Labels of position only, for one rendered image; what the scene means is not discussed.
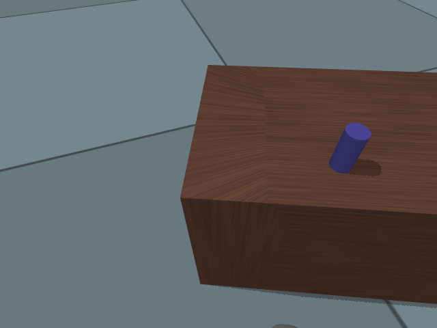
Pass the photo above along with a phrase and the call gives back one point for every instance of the can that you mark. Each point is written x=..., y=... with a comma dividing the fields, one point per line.
x=353, y=139

